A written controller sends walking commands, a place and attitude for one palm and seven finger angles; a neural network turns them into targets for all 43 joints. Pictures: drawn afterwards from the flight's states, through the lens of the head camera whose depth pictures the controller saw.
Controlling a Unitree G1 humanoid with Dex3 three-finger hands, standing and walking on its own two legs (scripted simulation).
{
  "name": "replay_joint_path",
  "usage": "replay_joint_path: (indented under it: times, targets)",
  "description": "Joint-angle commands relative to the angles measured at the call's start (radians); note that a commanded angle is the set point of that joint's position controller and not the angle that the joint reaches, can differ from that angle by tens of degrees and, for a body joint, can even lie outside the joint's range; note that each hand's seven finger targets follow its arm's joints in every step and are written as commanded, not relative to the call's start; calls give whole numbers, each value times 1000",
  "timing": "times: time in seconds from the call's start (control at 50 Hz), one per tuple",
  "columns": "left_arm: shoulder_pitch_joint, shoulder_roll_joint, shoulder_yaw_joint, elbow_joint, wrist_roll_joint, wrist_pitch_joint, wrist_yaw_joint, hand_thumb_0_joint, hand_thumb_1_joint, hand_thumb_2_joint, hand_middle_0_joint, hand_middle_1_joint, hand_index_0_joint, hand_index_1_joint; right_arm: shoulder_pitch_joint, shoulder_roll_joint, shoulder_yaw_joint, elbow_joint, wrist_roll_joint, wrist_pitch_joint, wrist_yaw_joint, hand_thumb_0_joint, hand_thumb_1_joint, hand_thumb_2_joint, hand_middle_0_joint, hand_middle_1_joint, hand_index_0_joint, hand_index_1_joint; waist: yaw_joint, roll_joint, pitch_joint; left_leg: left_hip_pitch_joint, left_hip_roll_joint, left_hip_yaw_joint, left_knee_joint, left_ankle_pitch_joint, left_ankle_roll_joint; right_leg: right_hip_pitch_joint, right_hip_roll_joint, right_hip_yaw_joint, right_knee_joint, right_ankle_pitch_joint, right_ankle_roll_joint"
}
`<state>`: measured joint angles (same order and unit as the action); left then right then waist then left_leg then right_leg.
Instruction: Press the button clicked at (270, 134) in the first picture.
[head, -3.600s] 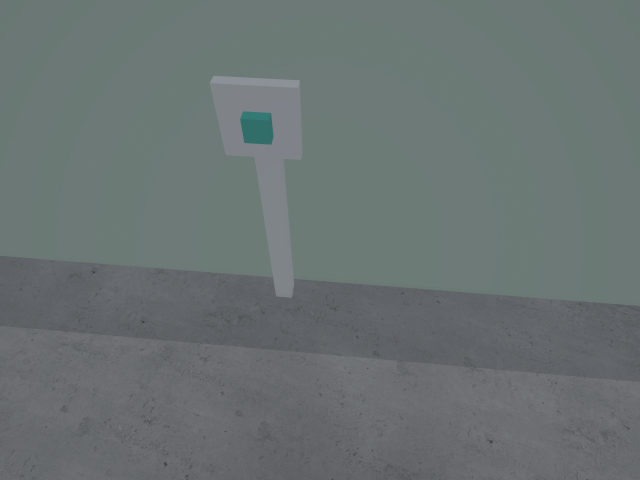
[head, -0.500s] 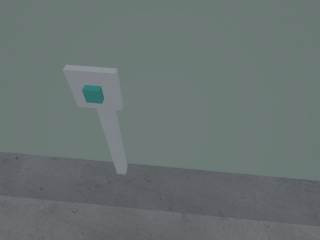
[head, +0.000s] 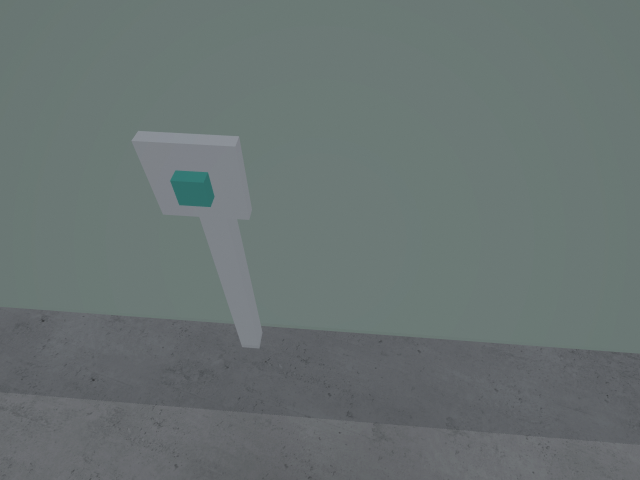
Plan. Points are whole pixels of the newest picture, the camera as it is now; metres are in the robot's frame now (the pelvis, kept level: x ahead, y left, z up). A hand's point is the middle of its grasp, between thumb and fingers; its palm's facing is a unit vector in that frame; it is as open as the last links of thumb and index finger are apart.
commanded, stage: look again from close up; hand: left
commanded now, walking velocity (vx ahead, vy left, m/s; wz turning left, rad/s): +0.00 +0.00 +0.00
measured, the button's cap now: (193, 187) +0.59 +0.28 -0.01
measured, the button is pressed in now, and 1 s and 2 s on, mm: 0 0 0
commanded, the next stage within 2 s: shuffle to correct the standing spot in 0.44 s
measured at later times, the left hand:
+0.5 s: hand out of the picture +0.03 +0.19 -0.17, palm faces +0.02 -0.97 -0.23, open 7.4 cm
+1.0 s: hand out of the picture +0.05 +0.20 -0.19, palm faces +0.05 -0.98 -0.19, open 7.4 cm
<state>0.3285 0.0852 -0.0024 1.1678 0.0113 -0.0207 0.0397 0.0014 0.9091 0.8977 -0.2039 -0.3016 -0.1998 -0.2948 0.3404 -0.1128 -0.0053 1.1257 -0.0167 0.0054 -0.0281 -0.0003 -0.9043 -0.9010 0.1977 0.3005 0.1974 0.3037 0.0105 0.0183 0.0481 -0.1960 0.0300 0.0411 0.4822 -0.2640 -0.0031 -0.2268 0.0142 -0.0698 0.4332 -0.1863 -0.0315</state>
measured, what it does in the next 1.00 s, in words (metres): shifts its weight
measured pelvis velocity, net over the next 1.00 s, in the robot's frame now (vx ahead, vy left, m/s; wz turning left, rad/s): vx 0.07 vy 0.03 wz -0.02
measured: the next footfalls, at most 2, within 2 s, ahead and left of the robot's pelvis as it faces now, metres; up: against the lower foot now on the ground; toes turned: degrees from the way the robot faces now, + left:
left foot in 1.26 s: +0.18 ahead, +0.20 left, +0.00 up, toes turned +2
right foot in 1.56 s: +0.14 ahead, -0.01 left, +0.00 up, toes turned -4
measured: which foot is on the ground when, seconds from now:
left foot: down 0.00-1.00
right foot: down 0.00-1.00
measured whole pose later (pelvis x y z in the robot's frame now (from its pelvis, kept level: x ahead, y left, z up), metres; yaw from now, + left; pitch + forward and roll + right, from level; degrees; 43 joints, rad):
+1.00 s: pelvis +0.07 +0.03 -0.02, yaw -1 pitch -1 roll +1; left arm 0.31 0.14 0.03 1.09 0.02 -0.01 0.02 0.00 0.91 0.90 -0.20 -0.30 -0.20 -0.29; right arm 0.37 -0.15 0.01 1.08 -0.02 -0.03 -0.03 0.00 -0.90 -0.90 0.20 0.30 0.20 0.30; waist 0.02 0.00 0.06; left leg -0.14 -0.03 0.08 0.58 -0.43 0.05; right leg -0.26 -0.03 -0.07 0.64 -0.35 -0.05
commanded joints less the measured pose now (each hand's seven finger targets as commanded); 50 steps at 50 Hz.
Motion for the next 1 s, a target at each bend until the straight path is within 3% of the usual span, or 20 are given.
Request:
replay_joint_path:
  times: [0.0, 0.06, 0.18, 0.32, 0.52, 0.58, 0.62, 0.68, 0.72, 0.76, 0.8, 0.82, 0.84, 0.86, 0.88, 0.9, 0.92, 0.94, 0.96, 0.98]
  targets:
    - [15, 147, 21, -84, 9, -27, 9, 0, 900, 900, -200, -300, -200, -300, 93, -63, -5, -82, -5, -32, 10, 0, -900, -900, 200, 300, 200, 300, -46, 49, -16, -33, 45, -66, -33, -14, 17, -109, -144, 157, -64, -218, -38]
    - [33, 114, 9, -81, 5, -19, 3, 0, 900, 900, -200, -300, -200, -300, 75, -83, 1, -101, 2, -41, 2, 0, -900, -900, 200, 300, 200, 300, -24, 14, 46, -113, 73, -108, -108, 1, 40, -49, -105, 125, -24, -110, -24]
    - [28, 123, 6, -88, 3, -10, -1, 0, 900, 900, -200, -300, -200, -300, 65, -114, 7, -98, 1, -46, -2, 0, -900, -900, 200, 300, 200, 300, -11, -9, 83, -120, 77, -117, -160, 22, 46, -9, -100, 111, -5, -30, -16]
    - [11, 148, 11, -103, 0, -7, -2, 0, 900, 900, -200, -300, -200, -300, 52, -134, 10, -78, 0, -49, -3, 0, -900, -900, 200, 300, 200, 300, -8, -24, 31, -55, 75, -96, -154, 129, 45, 38, -110, 103, 0, 53, -11]
    - [-1, 155, 11, -94, -1, -5, -2, 0, 900, 900, -200, -300, -200, -300, 30, -131, 12, -46, 3, -43, -3, 0, -900, -900, 200, 300, 200, 300, -10, -17, 28, -22, 73, -77, -153, 120, 39, 41, -117, 114, -19, 65, -11]
    - [9, 165, 18, -96, 6, -3, -4, 0, 900, 900, -200, -300, -200, -300, 39, -134, 11, -39, 0, -34, 0, 0, -900, -900, 200, 300, 200, 300, -7, -12, 25, -37, 56, -60, -125, -14, 41, 41, -119, 134, -15, -74, -29]
    - [19, 175, 25, -101, 9, -2, -7, 0, 900, 900, -200, -300, -200, -300, 33, -125, 8, -47, -3, -26, 5, 0, -900, -900, 200, 300, 200, 300, 1, -49, 72, -89, 32, -40, -91, -113, 40, 9, -139, 178, -49, -220, -47]
    - [53, 206, 43, -107, 10, -1, -8, 0, 900, 900, -200, -300, -200, -300, 33, -110, 3, -62, -7, -16, 11, 0, -900, -900, 200, 300, 200, 300, 6, -142, 93, -143, -15, 9, 23, -149, 27, 2, -210, 285, -143, -361, -92]
    - [58, 218, 58, -116, 11, -4, -6, 0, 900, 900, -200, -300, -200, -300, 44, -101, 1, -67, -8, -19, 11, 0, -900, -900, 200, 300, 200, 300, 1, -155, 81, -139, -11, 22, 81, -129, 24, -7, -262, 332, -176, -341, -122]
    - [38, 211, 64, -126, 12, -5, -6, 0, 900, 900, -200, -300, -200, -300, 69, -91, 1, -59, -7, -26, 11, 0, -900, -900, 200, 300, 200, 300, -14, -117, 75, -77, -6, 15, 25, -94, 26, -43, -247, 285, -128, -257, -120]
    - [13, 181, 61, -138, 12, -1, -10, 0, 900, 900, -200, -300, -200, -300, 114, -106, 0, -43, -6, -38, 10, 0, -900, -900, 200, 300, 200, 300, -27, 15, 59, 3, 25, -33, -73, 18, 45, -64, -152, 158, 22, -159, -80]
    - [5, 156, 54, -142, 14, 1, -13, 0, 900, 900, -200, -300, -200, -300, 135, -136, -4, -35, -7, -45, 7, 0, -900, -900, 200, 300, 200, 300, -29, 117, 38, 55, 91, -104, -99, 140, 78, -90, -86, 66, 136, -124, -51]
    - [-10, 129, 46, -147, 17, 0, -14, 0, 900, 900, -200, -300, -200, -300, 159, -165, -9, -30, -6, -46, -1, 0, -900, -900, 200, 300, 200, 300, -35, 192, 34, 94, 163, -170, -128, 289, 126, -137, -36, -19, 241, -166, -27]
    - [-30, 111, 39, -156, 18, -2, -13, 0, 900, 900, -200, -300, -200, -300, 165, -166, -9, -32, -6, -45, -7, 0, -900, -900, 200, 300, 200, 300, -34, 194, 52, 133, 201, -204, -131, 436, 169, -205, -21, -36, 303, -282, -18]
    - [-43, 110, 36, -160, 16, -6, -14, 0, 900, 900, -200, -300, -200, -300, 161, -160, -7, -37, -6, -42, -9, 0, -900, -900, 200, 300, 200, 300, -32, 154, 57, 157, 217, -204, -110, 517, 198, -234, -32, -29, 321, -344, -19]
    - [-40, 100, 38, -158, 12, -9, -16, 0, 900, 900, -200, -300, -200, -300, 140, -159, -7, -47, -7, -41, -10, 0, -900, -900, 200, 300, 200, 300, -19, 114, 60, 138, 208, -186, -80, 558, 202, -200, -43, -25, 282, -334, -23]
    - [-6, 97, 43, -147, 11, -11, -18, 0, 900, 900, -200, -300, -200, -300, 105, -162, -8, -60, -4, -41, -9, 0, -900, -900, 200, 300, 200, 300, 6, 93, 44, 96, 178, -140, -36, 571, 180, -109, -48, -22, 201, -242, -29]
    - [56, 104, 50, -126, 11, -14, -18, 0, 900, 900, -200, -300, -200, -300, 71, -163, -9, -74, 1, -41, -10, 0, -900, -900, 200, 300, 200, 300, 37, 65, 21, 4, 131, -92, 30, 517, 142, 30, -62, 9, 129, -95, -44]
    - [149, 155, 63, -101, 13, -24, -14, 0, 900, 900, -200, -300, -200, -300, 44, -147, -11, -99, 8, -46, -8, 0, -900, -900, 200, 300, 200, 300, 73, -62, -23, -148, 48, -19, 169, 372, 94, 202, -174, 178, 67, 89, -91]
    - [228, 233, 82, -81, 13, -28, -8, 0, 900, 900, -200, -300, -200, -300, 19, -122, -10, -127, 7, -54, 0, 0, -900, -900, 200, 300, 200, 300, 86, -219, -45, -332, -33, 57, 324, 34, 42, 346, -369, 397, -28, 320, -173]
